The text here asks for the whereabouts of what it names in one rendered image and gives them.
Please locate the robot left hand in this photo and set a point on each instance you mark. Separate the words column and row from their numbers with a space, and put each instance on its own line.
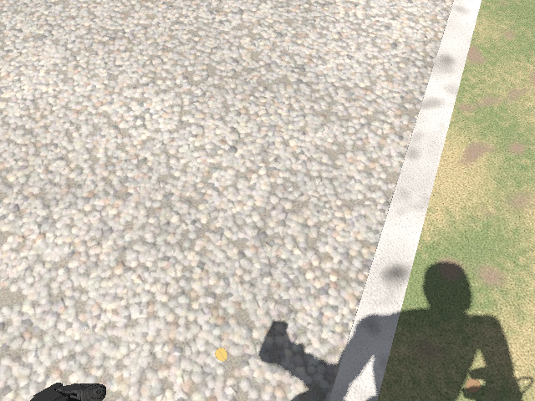
column 73, row 392

